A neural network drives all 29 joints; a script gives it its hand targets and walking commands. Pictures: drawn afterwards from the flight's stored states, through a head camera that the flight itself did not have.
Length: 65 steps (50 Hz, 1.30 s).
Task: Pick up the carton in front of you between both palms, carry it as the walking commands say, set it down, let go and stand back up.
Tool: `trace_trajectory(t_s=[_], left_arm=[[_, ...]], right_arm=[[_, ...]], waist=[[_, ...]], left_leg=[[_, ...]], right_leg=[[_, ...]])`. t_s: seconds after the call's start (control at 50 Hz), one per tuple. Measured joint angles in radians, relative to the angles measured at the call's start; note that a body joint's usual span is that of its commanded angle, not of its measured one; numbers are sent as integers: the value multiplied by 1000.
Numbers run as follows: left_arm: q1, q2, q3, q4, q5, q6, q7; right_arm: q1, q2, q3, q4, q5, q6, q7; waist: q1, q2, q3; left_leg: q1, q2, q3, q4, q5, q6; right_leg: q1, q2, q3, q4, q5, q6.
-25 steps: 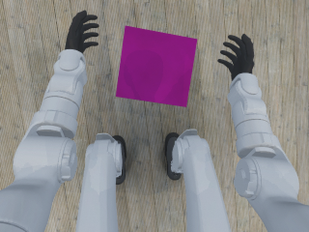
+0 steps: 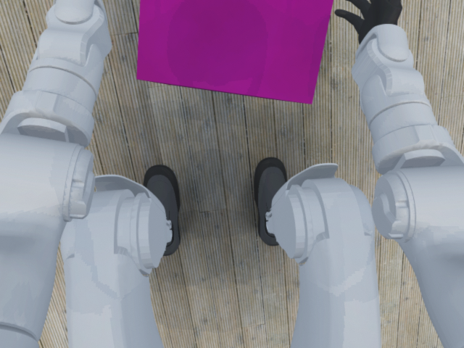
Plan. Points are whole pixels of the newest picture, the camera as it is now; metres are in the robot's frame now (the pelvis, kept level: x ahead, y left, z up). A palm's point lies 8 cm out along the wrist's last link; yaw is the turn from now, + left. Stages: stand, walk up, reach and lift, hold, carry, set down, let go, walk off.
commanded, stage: reach and lift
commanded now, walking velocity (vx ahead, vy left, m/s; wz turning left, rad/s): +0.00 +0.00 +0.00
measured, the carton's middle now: (229, 24) +0.51 -0.02 -0.25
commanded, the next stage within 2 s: none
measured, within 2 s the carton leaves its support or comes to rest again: leaves its support in 0.80 s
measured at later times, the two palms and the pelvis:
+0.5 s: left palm out of the picture +0.54 +0.12 -0.18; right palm (357, 16) +0.51 -0.18 -0.17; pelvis +0.01 +0.00 +0.00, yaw -1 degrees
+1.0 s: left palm out of the picture +0.53 +0.14 -0.09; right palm (379, 1) +0.50 -0.16 -0.09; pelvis +0.01 +0.00 +0.01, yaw +2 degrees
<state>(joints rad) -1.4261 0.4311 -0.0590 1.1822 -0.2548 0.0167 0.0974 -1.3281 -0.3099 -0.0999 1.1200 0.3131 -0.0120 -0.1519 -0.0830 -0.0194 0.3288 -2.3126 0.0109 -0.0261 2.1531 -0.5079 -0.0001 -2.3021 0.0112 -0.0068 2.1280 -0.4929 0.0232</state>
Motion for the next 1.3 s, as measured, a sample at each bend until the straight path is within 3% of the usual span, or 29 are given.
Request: trace_trajectory(t_s=[0.14,0.32,0.46,0.5,0.58,0.7,0.8,0.9,1.0,1.18,1.3], left_arm=[[14,-3,-32,-40,-15,-11,6],[43,-47,15,26,30,-19,-5],[11,-81,-26,40,18,-36,6],[-4,-94,-22,48,24,-44,32],[-37,-99,-41,83,22,-49,46],[-86,-115,2,129,83,-10,44],[-46,-127,9,55,89,36,60],[69,-145,14,-88,77,94,74],[200,-211,125,-227,151,176,59],[305,-339,401,-274,397,269,-14],[350,-389,455,-328,466,290,-34]], right_arm=[[32,-3,52,-32,66,-10,-6],[59,61,0,-3,-23,-18,-7],[16,71,31,16,-8,-29,-7],[-12,83,36,29,-9,-32,-12],[-35,91,12,61,-4,-45,-43],[-57,93,-66,69,-53,0,-38],[-37,81,-65,7,-56,59,-36],[87,115,-96,-148,-61,118,-48],[240,185,-185,-303,-151,188,-35],[312,306,-404,-357,-436,304,49],[355,335,-438,-419,-501,337,81]], waist=[[1,-14,-2],[1,7,-75],[0,3,-63],[0,0,-56],[2,-3,-53],[4,0,-57],[4,-1,-62],[3,-5,-117],[20,2,-241],[29,33,-451],[27,44,-502]], left_leg=[[4,7,-4,40,-33,-3],[6,6,-1,18,-42,0],[2,4,-2,0,-24,2],[2,5,-2,-4,-20,3],[-3,3,-3,-9,-13,6],[-23,-4,-5,10,-3,12],[-25,-7,5,32,-4,15],[1,-21,8,32,-16,6],[53,-38,-1,-12,-26,-9],[151,-78,-24,-188,2,-25],[225,-81,-25,-296,10,-22]], right_leg=[[-1,7,-3,37,-25,-1],[3,7,0,15,-35,3],[2,6,-1,-5,-19,4],[2,7,-1,-11,-14,5],[1,6,-2,-17,-8,7],[-11,2,-3,-1,-3,12],[-15,8,12,27,-10,21],[10,21,29,40,-34,32],[64,25,32,4,-55,30],[165,32,28,-173,-33,23],[232,43,36,-287,-8,23]])
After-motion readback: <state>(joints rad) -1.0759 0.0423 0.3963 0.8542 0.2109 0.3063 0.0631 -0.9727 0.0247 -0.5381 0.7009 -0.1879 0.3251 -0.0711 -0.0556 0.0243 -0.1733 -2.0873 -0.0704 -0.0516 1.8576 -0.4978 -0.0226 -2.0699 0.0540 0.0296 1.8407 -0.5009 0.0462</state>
